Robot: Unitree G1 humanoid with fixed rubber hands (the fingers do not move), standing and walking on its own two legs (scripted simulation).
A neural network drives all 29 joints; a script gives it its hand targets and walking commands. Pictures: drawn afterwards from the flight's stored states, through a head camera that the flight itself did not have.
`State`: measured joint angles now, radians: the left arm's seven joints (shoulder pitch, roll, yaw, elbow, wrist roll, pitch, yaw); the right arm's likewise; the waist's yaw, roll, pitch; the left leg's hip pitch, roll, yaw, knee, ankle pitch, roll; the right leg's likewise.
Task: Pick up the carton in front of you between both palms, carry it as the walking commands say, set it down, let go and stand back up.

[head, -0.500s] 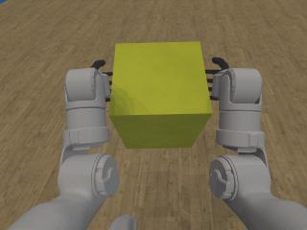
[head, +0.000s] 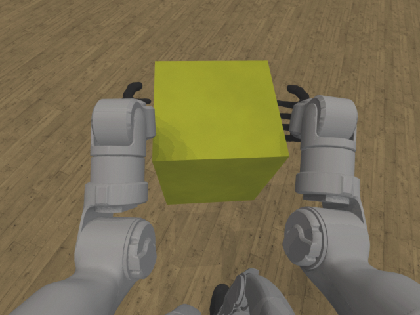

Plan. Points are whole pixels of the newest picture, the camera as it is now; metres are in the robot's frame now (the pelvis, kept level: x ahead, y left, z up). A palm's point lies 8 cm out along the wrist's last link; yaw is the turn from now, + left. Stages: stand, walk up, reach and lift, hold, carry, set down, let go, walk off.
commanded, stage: carry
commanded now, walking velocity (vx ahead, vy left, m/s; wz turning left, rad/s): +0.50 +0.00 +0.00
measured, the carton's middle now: (211, 140) +0.44 +0.11 +0.03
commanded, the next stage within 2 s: none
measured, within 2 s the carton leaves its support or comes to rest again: neither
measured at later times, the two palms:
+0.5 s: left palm out of the picture +0.71 +0.09 +0.27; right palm out of the picture +0.64 -0.18 +0.28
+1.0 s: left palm out of the picture +0.82 +0.20 +0.24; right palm out of the picture +0.80 -0.09 +0.25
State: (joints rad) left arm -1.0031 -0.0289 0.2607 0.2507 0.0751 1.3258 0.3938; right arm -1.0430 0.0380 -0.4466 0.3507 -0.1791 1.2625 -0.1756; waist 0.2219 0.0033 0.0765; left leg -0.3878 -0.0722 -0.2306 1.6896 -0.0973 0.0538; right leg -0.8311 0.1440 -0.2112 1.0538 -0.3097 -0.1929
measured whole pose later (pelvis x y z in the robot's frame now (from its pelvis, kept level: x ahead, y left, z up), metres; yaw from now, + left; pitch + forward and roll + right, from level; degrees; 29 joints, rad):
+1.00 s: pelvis +0.43 +0.06 +0.10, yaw -2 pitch +6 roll +0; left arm -0.91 -0.01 0.30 0.33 0.16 1.28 0.21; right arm -0.90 0.08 -0.27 0.29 -0.14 1.27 -0.27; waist -0.03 -0.01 -0.06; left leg -0.41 -0.03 0.08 0.50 -0.20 0.07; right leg -0.34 0.00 -0.08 0.64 -0.43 -0.03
